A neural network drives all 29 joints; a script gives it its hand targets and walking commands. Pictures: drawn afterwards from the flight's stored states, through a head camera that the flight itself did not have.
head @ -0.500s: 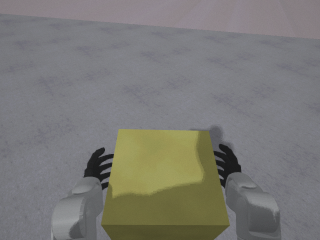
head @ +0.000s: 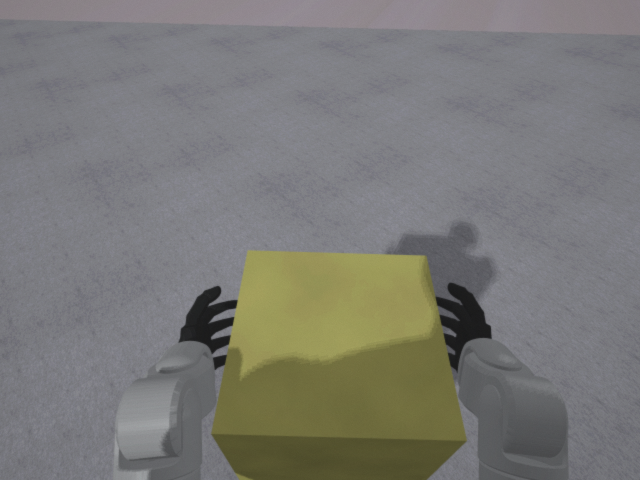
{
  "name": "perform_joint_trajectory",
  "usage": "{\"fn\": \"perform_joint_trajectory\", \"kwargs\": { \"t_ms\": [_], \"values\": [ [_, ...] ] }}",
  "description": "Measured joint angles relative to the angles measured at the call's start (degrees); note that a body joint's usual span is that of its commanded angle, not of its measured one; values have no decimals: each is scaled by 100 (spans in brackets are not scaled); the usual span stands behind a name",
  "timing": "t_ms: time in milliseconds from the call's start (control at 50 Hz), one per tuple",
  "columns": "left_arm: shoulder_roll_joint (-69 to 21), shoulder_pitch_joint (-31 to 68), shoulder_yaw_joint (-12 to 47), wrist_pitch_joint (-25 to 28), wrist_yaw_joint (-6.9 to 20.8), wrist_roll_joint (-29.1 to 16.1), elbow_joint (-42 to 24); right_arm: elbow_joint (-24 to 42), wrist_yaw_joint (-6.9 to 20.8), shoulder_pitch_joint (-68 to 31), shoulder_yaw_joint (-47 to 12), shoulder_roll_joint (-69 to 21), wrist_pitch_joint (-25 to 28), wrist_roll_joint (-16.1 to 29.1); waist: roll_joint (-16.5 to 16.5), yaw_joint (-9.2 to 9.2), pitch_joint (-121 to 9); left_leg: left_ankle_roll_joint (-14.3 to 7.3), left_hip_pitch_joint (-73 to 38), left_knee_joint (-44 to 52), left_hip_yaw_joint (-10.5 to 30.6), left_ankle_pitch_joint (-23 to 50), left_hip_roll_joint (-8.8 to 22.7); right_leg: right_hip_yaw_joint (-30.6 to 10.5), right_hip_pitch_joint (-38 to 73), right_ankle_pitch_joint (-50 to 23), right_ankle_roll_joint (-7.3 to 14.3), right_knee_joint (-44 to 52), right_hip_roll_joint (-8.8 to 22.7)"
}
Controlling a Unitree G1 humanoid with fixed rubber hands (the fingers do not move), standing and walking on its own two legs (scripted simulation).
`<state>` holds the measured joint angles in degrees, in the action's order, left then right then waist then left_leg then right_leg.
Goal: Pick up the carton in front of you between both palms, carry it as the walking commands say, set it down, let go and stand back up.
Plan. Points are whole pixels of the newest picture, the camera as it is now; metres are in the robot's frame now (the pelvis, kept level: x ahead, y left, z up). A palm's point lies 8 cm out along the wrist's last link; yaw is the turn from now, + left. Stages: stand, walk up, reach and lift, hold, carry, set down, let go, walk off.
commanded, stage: carry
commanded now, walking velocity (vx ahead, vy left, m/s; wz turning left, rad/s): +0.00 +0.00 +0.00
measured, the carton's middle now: (332, 380) +0.26 +0.00 +0.01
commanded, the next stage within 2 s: hold in 1.58 s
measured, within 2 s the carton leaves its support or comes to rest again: neither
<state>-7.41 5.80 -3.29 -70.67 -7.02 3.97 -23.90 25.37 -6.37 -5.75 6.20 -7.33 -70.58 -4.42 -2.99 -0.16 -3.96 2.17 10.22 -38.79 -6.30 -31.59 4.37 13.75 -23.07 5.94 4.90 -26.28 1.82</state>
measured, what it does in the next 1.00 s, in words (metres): steps on the spot: left foot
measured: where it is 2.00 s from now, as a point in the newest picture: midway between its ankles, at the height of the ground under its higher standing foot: outside the picture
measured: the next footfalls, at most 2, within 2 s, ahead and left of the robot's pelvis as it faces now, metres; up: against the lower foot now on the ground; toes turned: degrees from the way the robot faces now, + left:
left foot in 0.06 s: +0.00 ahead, +0.13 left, +0.00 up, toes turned +5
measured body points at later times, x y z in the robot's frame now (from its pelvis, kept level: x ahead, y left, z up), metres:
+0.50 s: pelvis +0.07 +0.02 +0.00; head +0.05 +0.02 +0.45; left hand +0.33 +0.17 +0.09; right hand +0.34 -0.14 +0.09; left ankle -0.04 +0.12 -0.73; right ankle +0.09 -0.08 -0.73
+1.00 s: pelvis +0.04 +0.02 +0.00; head +0.01 +0.02 +0.45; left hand +0.30 +0.17 +0.06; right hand +0.31 -0.13 +0.07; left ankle -0.04 +0.12 -0.73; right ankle +0.09 -0.08 -0.73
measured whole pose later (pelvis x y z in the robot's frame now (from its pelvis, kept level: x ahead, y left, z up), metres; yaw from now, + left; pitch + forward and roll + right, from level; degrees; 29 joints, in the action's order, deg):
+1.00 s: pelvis +0.04 +0.02 +0.00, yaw +1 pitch +1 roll +0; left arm -7.4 6.5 -4.9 -62.5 -3.7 7.8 -11.2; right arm 10.4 -3.8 -7.3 6.1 -7.4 -61.3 -8.7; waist -0.6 0.0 -6.2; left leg -0.5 8.2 -29.4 -7.0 -22.4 1.9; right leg 12.6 -19.9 11.1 1.4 -30.1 4.8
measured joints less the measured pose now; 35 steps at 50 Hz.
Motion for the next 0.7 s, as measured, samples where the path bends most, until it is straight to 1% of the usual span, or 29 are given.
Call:
{"fn": "perform_joint_trajectory", "kwargs": {
  "t_ms": [20, 40, 60, 80, 100, 200, 380, 600, 700],
  "values": [
    [0, -25, -7, 14, 0, -13, 23, -17, 0, 21, -19, 1, 4, -15, 15, 6, 38, -32, 70, 217, 34, 7, -37, 0, 73, 14, -22, 75, 17],
    [2, -53, -15, 34, 0, -25, 16, -21, 0, 31, -40, 1, 17, -24, 33, 10, 76, -57, 102, 541, 37, 208, -55, -3, 141, 39, -44, 133, 27],
    [4, -80, -22, 63, 0, -35, -12, -13, 1, 30, -61, -1, 37, -27, 41, 13, 111, -67, 110, 865, 24, 581, -49, -2, 201, 74, -66, 160, 28],
    [7, -126, -26, 98, 2, -41, -55, -5, 1, 38, -88, -2, 66, -26, 45, 1, 121, -60, 62, 1021, 0, 1118, -29, -13, 253, 122, -84, 155, 14],
    [10, -175, -24, 128, 4, -46, -106, 17, 1, 55, -116, -3, 91, -23, 34, 1, 96, -54, -9, 1119, -10, 1355, 1, -13, 289, 187, -102, 125, -8],
    [12, -218, -33, 156, 6, -49, -253, 90, 1, 63, -168, -1, 146, -8, 123, -7, -140, -47, -179, 1110, -11, 925, -9, -13, 317, 551, -183, -166, 39],
    [12, -176, -33, 27, 7, -2, -174, -23, 2, 84, -143, 0, 109, 7, 230, -14, -323, -94, -239, 895, -35, 697, -94, -73, 259, 942, -296, -634, 177],
    [13, -240, 13, -27, 8, 12, -190, 11, 3, 192, -158, 4, 82, 15, 208, 30, -304, -177, -291, 849, -45, 593, -143, -92, 283, 984, -357, -733, 237],
    [14, -233, 4, -24, 11, 24, -87, -96, 8, 173, -145, 4, 79, -1, 210, 27, -318, -200, -304, 875, -48, 652, -170, -97, 316, 901, -363, -668, 255]
  ]
}}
